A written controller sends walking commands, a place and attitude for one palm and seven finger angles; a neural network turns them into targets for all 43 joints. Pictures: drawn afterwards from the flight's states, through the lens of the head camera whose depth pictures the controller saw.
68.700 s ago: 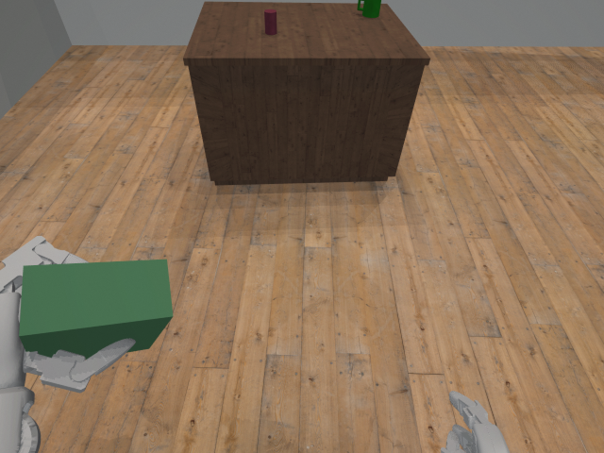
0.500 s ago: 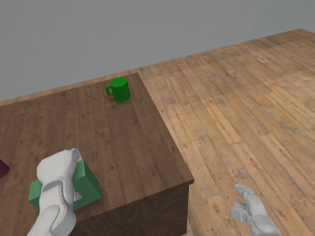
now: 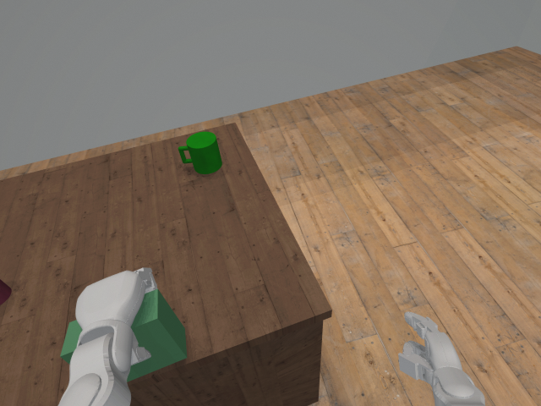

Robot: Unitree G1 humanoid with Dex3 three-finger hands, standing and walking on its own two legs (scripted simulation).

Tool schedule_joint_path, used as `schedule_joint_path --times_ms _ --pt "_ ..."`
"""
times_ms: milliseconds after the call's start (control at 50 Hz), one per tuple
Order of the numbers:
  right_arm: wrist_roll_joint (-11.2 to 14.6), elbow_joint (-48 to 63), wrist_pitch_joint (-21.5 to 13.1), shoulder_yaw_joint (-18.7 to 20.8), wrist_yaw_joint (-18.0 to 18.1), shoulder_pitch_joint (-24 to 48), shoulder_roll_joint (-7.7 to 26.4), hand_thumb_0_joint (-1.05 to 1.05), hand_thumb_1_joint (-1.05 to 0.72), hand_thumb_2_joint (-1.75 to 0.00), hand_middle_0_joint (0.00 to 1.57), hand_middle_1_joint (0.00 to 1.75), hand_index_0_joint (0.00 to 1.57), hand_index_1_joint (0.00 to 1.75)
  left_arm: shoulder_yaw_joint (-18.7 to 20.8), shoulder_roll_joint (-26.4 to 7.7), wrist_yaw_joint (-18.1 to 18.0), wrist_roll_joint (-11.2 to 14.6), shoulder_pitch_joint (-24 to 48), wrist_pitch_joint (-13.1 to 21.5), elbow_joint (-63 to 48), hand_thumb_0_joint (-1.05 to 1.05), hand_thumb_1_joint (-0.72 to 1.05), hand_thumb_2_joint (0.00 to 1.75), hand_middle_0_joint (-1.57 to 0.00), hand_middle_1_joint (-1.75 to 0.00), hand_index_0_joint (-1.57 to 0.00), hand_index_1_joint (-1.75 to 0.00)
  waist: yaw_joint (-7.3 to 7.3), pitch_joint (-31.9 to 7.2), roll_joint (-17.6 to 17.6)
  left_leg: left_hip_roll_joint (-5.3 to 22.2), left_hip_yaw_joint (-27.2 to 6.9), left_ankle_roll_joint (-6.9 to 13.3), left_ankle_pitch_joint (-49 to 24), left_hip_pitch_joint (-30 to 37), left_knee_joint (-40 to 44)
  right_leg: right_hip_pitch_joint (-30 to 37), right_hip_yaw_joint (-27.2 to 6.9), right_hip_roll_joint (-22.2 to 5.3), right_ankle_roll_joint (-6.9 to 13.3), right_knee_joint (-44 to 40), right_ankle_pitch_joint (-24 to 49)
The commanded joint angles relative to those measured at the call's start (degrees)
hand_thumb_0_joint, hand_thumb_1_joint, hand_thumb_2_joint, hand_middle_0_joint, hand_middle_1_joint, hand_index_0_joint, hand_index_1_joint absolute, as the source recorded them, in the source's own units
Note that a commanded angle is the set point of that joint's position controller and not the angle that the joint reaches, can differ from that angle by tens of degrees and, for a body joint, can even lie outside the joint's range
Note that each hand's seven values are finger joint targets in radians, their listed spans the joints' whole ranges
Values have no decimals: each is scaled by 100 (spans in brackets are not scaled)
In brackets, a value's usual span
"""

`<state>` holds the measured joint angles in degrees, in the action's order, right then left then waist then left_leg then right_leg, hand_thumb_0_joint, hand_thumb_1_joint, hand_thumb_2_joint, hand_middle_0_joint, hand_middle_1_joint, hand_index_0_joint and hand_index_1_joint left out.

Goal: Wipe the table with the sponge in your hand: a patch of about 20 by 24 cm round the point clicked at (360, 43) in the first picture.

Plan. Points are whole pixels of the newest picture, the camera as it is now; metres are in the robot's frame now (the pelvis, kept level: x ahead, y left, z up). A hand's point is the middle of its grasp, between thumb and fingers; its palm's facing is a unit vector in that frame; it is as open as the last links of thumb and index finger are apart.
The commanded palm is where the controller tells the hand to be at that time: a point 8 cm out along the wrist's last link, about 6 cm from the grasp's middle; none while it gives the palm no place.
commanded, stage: move the sponge above the wiping area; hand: left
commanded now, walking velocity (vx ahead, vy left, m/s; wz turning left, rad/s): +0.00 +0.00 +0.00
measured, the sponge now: (135, 346) +0.20 +0.26 -0.03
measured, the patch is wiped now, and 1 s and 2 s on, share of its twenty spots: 0.00 0.00 0.05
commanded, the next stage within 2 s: lower the sponge onto the table in 0.22 s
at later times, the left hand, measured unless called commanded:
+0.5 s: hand (139, 306) +0.23 +0.24 +0.04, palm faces -0.03 -0.13 -0.99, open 9.7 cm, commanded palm +0.21 +0.26 +0.12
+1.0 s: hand (135, 297) +0.24 +0.25 +0.05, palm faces +0.05 -0.10 -0.99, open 9.7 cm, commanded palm +0.21 +0.26 +0.10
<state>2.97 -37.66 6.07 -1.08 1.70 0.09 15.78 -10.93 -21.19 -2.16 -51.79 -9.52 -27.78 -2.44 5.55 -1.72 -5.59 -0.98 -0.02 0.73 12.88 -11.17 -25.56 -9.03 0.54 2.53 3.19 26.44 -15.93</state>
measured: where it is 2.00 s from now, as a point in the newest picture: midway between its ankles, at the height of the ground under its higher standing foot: outside the picture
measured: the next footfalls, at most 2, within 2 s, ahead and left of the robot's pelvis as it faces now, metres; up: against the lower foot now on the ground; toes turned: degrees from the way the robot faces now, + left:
none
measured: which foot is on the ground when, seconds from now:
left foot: down 0.00-1.00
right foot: down 0.00-1.00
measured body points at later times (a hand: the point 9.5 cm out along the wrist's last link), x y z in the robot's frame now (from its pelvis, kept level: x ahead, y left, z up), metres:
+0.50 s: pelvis +0.00 +0.00 +0.00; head -0.02 -0.03 +0.45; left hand +0.23 +0.24 +0.10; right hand +0.24 -0.20 -0.08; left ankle +0.01 +0.12 -0.74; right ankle -0.02 -0.08 -0.74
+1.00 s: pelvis +0.00 +0.01 +0.00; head -0.02 -0.03 +0.45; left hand +0.24 +0.25 +0.10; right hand +0.24 -0.20 -0.08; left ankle +0.01 +0.12 -0.74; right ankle -0.02 -0.08 -0.74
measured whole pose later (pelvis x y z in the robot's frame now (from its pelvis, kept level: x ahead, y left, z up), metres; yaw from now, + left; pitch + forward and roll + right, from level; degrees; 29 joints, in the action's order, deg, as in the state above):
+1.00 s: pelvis +0.00 +0.01 +0.00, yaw -1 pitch -1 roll +0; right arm 2.8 -39.7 4.9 -0.3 1.4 -0.4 14.0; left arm -10.7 -19.6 -10.9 -56.0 -5.5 -22.0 1.5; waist 6.4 -2.6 -5.1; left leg -0.9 0.7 0.9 13.0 -12.0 -26.1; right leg -9.9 -0.3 2.7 2.9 26.5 -15.5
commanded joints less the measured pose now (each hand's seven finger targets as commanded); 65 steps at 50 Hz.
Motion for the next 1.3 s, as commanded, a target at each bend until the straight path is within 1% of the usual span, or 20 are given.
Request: schedule_joint_path --times_ms 0,100,180,200,240,300,380,480,540,640,700,780,820,880,940,1060,1100,1180,1200,1280 --pt "-121 971 -477 236 134 1050 347 0 -90 -90 20 30 20 30 1088 -1521 -692 -635 1854 843 -2005 0 10 130 -120 -160 -120 -160 72 -1389 63 -81 -295 285 -1535 765 -65 185 -716 -117 153 -380 1915" --pt "14 792 -501 260 131 1197 391 0 -90 -90 20 30 20 30 1148 -1311 -1071 -527 1873 546 -1161 0 10 130 -120 -160 -120 -160 75 -935 48 -37 -317 181 -1204 612 148 -4 -630 -96 190 -501 1330" --pt "131 749 -398 198 125 1541 484 0 -90 -90 20 30 20 30 897 -1029 -774 -134 1410 -47 -403 0 10 130 -120 -160 -120 -160 91 -665 424 -92 -310 170 -1000 416 302 76 -605 -139 102 -642 1187" --pt "162 825 -381 185 116 1502 462 0 -90 -90 20 30 20 30 510 -673 -622 -50 1402 -131 -441 0 10 130 -120 -160 -120 -160 -7 -671 489 -62 -251 195 -961 351 313 83 -450 -176 52 -602 1192" --pt "155 888 -364 160 78 1526 491 0 -90 -90 20 30 20 30 284 -629 -364 -106 1488 -208 -482 0 10 130 -120 -160 -120 -160 -27 -736 663 -103 -302 228 -1024 302 273 91 -466 -180 43 -566 1332" --pt "85 1012 -354 161 50 1393 479 0 -90 -90 20 30 20 30 288 -754 -153 -240 1596 -3 -923 0 10 130 -120 -160 -120 -160 -50 -1010 583 -113 -295 282 -1082 394 196 157 -451 -169 51 -488 1363" --pt "-80 948 -413 207 94 1156 459 0 -90 -90 20 30 20 30 1104 -1657 -459 -591 1981 599 -1457 0 10 130 -120 -160 -120 -160 120 -1273 329 -89 -393 264 -1178 561 157 180 -640 -72 145 -458 1353" --pt "-62 826 -471 262 82 1165 416 0 -90 -90 20 30 20 30 1366 -1579 -1060 -723 1822 627 -1208 0 10 130 -120 -160 -120 -160 239 -1161 -10 -48 -406 163 -1308 619 193 113 -712 -7 259 -485 1315" --pt "63 803 -453 247 22 1369 397 0 -90 -90 20 30 20 30 911 -925 -1066 -381 1470 242 -793 0 10 130 -120 -160 -120 -160 160 -917 340 -23 -322 150 -1281 477 240 142 -529 -98 154 -510 1441" --pt "151 852 -336 162 39 1557 492 0 -90 -90 20 30 20 30 343 -638 -531 -151 1484 -283 -469 0 10 130 -120 -160 -120 -160 -21 -638 675 -84 -308 214 -950 278 298 57 -471 -160 53 -601 1207" --pt "114 945 -361 161 76 1408 490 0 -90 -90 20 30 20 30 146 -640 -258 -252 1967 -71 -741 0 10 130 -120 -160 -120 -160 -138 -789 670 -95 -334 290 -763 371 255 -72 -433 -138 47 -593 880" --pt "-59 894 -500 232 151 1084 458 0 -90 -90 20 30 20 30 758 -1332 -449 -558 2284 709 -1243 0 10 130 -120 -160 -120 -160 23 -1335 283 -91 -399 308 -1023 681 124 15 -592 -52 132 -483 1134" --pt "-86 856 -553 266 139 983 383 0 -90 -90 20 30 20 30 872 -1260 -726 -704 2178 957 -1216 0 10 130 -120 -160 -120 -160 80 -1430 137 -45 -417 263 -1232 712 68 3 -519 -29 177 -373 1290" --pt "-86 772 -492 296 64 1013 423 0 -90 -90 20 30 20 30 1178 -1348 -1100 -794 1759 817 -886 0 10 130 -120 -160 -120 -160 213 -1172 -89 -25 -448 137 -1333 561 140 -52 -637 24 273 -395 1332" --pt "31 766 -429 289 -24 1225 411 0 -90 -90 20 30 20 30 874 -805 -1209 -551 1375 390 -430 0 10 130 -120 -160 -120 -160 195 -1028 380 -9 -310 122 -1351 368 168 58 -492 -66 186 -388 1579" --pt "127 889 -259 218 -44 1471 488 0 -90 -90 20 30 20 30 331 -514 -790 -290 1347 -243 -305 0 10 130 -120 -160 -120 -160 28 -900 770 -88 -287 219 -1142 214 172 128 -488 -143 79 -439 1571" --pt "101 915 -263 213 18 1373 492 0 -90 -90 20 30 20 30 281 -585 -641 -330 1723 -105 -458 0 10 130 -120 -160 -120 -160 -87 -934 734 -105 -274 278 -993 262 123 42 -479 -137 62 -457 1394" --pt "-41 866 -408 275 127 1083 461 0 -90 -90 20 30 20 30 690 -1156 -713 -563 2102 600 -935 0 10 130 -120 -160 -120 -160 -18 -1305 318 -133 -344 310 -1082 537 -18 -4 -656 -76 130 -430 1430" --pt "-29 850 -454 287 130 1024 396 0 -90 -90 20 30 20 30 539 -919 -788 -584 2127 747 -889 0 10 130 -120 -160 -120 -160 -63 -1380 210 -114 -308 313 -1146 576 -61 -19 -549 -85 126 -334 1514" --pt "-2 704 -466 322 124 925 450 0 -90 -90 20 30 20 30 917 -1028 -981 -498 1703 817 -186 0 10 130 -120 -160 -120 -160 25 -962 384 -86 -364 221 -956 356 32 -237 -613 -35 164 -423 1298"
